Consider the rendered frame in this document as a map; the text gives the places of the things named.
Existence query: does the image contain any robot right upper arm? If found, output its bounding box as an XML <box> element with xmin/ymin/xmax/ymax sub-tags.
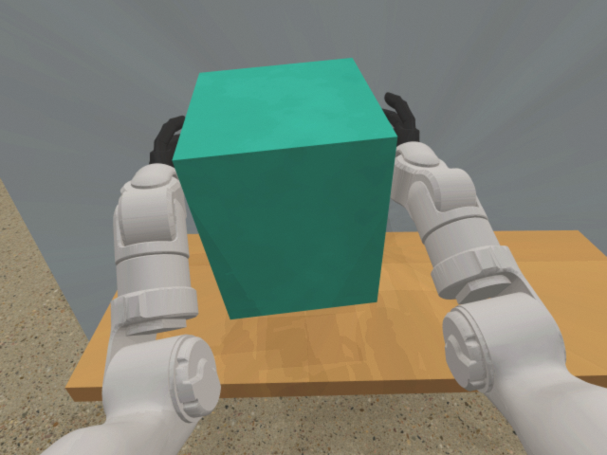
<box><xmin>442</xmin><ymin>292</ymin><xmax>607</xmax><ymax>455</ymax></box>

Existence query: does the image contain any robot right forearm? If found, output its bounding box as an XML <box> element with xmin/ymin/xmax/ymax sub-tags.
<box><xmin>390</xmin><ymin>141</ymin><xmax>566</xmax><ymax>363</ymax></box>

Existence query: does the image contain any table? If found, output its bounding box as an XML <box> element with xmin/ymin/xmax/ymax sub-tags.
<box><xmin>65</xmin><ymin>230</ymin><xmax>607</xmax><ymax>402</ymax></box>

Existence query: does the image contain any robot left hand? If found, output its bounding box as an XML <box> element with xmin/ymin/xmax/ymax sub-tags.
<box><xmin>149</xmin><ymin>116</ymin><xmax>185</xmax><ymax>167</ymax></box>

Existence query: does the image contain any carton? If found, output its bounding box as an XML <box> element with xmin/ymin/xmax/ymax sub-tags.
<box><xmin>172</xmin><ymin>58</ymin><xmax>397</xmax><ymax>319</ymax></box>

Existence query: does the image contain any robot right hand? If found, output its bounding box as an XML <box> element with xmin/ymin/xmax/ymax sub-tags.
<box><xmin>381</xmin><ymin>92</ymin><xmax>419</xmax><ymax>147</ymax></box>

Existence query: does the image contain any robot left upper arm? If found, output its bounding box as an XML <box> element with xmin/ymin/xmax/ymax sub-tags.
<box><xmin>40</xmin><ymin>335</ymin><xmax>221</xmax><ymax>455</ymax></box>

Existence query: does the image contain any robot left forearm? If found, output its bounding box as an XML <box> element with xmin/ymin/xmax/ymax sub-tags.
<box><xmin>102</xmin><ymin>163</ymin><xmax>198</xmax><ymax>415</ymax></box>

